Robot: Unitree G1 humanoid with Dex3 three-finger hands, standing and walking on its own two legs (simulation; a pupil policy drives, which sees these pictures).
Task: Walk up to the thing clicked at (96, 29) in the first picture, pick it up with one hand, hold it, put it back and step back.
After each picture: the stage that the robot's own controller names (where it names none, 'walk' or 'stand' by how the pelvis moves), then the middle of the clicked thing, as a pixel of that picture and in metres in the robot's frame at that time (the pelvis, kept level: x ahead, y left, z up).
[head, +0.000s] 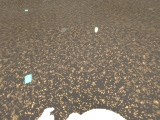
stand; (96, 29) +2.37 -0.08 -0.72
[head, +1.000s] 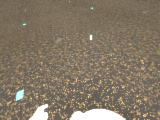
walk; (91, 37) +2.22 +0.18 -0.70
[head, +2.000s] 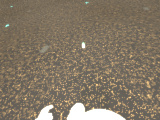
walk; (83, 45) +1.59 +0.32 -0.72
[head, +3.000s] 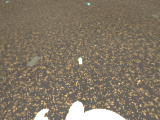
walk; (80, 60) +1.05 +0.29 -0.72
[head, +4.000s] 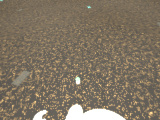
walk; (77, 80) +0.63 +0.23 -0.71
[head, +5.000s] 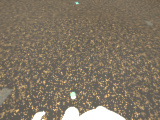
stand; (73, 95) +0.36 +0.18 -0.70
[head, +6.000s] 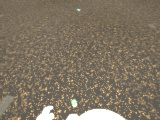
stand; (74, 103) +0.31 +0.20 -0.72
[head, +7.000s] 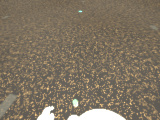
stand; (75, 102) +0.32 +0.19 -0.73
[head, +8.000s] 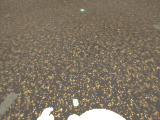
stand; (75, 102) +0.32 +0.19 -0.73
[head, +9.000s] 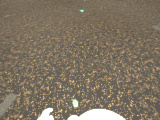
stand; (75, 103) +0.31 +0.19 -0.73
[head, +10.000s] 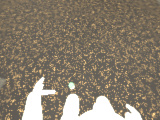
go down; (71, 85) +0.35 +0.19 -0.62
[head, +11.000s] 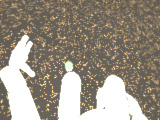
go down; (68, 66) +0.41 +0.19 -0.32
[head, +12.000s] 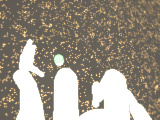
close in; (59, 60) +0.41 +0.21 -0.26
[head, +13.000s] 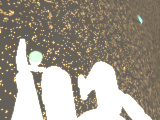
close; (35, 58) +0.41 +0.23 -0.22
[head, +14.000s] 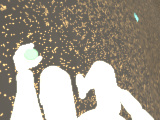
close; (31, 57) +0.40 +0.24 -0.22
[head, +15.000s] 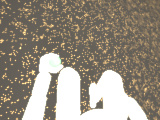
lift; (53, 63) +0.34 +0.25 -0.14
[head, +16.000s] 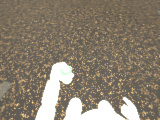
hold; (66, 74) +0.32 +0.17 +0.02
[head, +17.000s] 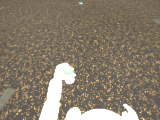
hold; (69, 75) +0.33 +0.17 +0.00
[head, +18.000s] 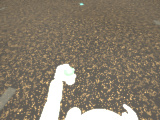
hold; (69, 76) +0.32 +0.17 +0.00
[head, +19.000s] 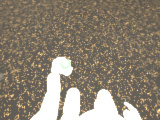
crouch; (66, 67) +0.38 +0.18 -0.06
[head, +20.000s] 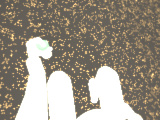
lower; (44, 49) +0.47 +0.24 -0.14
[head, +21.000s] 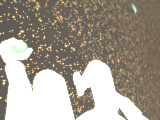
lower; (20, 50) +0.44 +0.26 -0.23
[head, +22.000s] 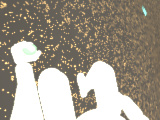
lower; (30, 53) +0.42 +0.25 -0.23
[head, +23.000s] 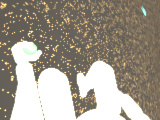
lower; (30, 52) +0.42 +0.25 -0.23
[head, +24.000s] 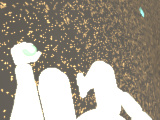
lower; (30, 53) +0.42 +0.25 -0.23
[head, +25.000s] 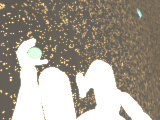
open; (34, 56) +0.41 +0.22 -0.23
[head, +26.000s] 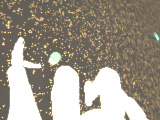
stand; (54, 58) +0.41 +0.20 -0.24
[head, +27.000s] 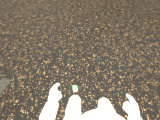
stand; (75, 88) +0.36 +0.16 -0.60
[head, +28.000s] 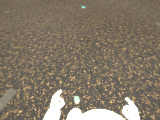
stand; (76, 99) +0.35 +0.16 -0.67
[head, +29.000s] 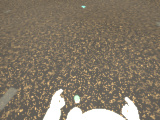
stand; (77, 99) +0.35 +0.16 -0.67
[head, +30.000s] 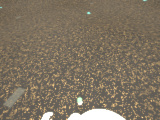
stand; (79, 101) +0.37 +0.15 -0.72
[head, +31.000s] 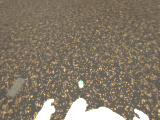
walk; (80, 84) +0.46 +0.15 -0.69
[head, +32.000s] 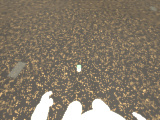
walk; (79, 68) +0.71 +0.16 -0.70
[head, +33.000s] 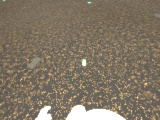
stand; (84, 62) +0.99 +0.19 -0.70
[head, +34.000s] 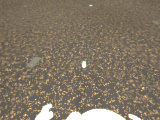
stand; (84, 64) +0.99 +0.14 -0.72
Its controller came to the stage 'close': yes
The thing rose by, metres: 0.72
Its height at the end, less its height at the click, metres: +0.00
